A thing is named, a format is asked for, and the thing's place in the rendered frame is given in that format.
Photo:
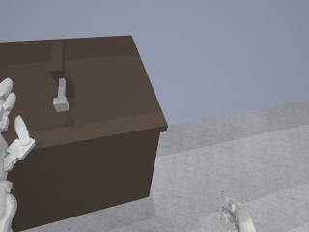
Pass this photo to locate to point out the left robot hand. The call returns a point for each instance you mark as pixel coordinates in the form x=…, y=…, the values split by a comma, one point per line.
x=21, y=147

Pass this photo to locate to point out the robot left forearm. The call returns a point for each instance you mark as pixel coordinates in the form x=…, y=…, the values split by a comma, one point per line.
x=8, y=206

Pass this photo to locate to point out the tap lever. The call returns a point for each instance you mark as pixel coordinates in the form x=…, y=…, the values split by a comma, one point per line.
x=61, y=103

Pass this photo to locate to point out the counter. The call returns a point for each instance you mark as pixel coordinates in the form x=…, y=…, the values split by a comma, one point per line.
x=98, y=154

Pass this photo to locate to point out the right robot hand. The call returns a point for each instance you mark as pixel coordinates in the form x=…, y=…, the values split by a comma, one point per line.
x=239, y=219

